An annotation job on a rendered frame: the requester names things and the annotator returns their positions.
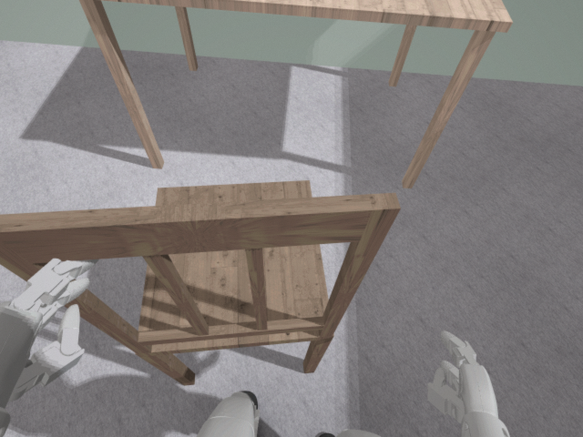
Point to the robot left foot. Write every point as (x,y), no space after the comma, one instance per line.
(253,398)

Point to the right robot hand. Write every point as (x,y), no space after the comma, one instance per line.
(471,391)

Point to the chair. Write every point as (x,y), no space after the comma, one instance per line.
(229,266)

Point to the robot right forearm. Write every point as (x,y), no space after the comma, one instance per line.
(481,424)

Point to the left robot hand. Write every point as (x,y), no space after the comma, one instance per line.
(20,320)

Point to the robot left thigh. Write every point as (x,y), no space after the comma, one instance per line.
(233,417)

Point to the table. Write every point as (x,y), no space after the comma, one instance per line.
(486,17)

